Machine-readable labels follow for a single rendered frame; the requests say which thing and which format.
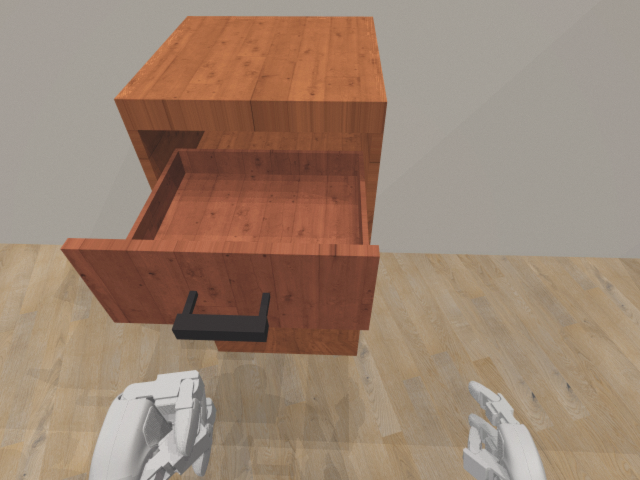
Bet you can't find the robot left hand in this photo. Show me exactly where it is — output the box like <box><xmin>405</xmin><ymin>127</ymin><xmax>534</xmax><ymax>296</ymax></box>
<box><xmin>89</xmin><ymin>370</ymin><xmax>217</xmax><ymax>480</ymax></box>

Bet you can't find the handle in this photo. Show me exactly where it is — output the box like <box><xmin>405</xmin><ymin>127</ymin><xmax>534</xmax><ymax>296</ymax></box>
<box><xmin>172</xmin><ymin>291</ymin><xmax>270</xmax><ymax>342</ymax></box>

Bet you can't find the cabinet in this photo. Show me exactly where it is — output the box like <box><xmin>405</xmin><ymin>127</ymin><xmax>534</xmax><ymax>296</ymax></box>
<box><xmin>114</xmin><ymin>16</ymin><xmax>387</xmax><ymax>356</ymax></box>

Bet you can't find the drawer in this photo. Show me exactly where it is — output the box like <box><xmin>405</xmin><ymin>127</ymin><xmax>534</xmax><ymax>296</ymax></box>
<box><xmin>61</xmin><ymin>148</ymin><xmax>380</xmax><ymax>330</ymax></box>

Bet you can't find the robot right hand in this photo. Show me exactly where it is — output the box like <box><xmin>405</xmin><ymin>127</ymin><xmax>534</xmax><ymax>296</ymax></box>
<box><xmin>463</xmin><ymin>381</ymin><xmax>547</xmax><ymax>480</ymax></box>

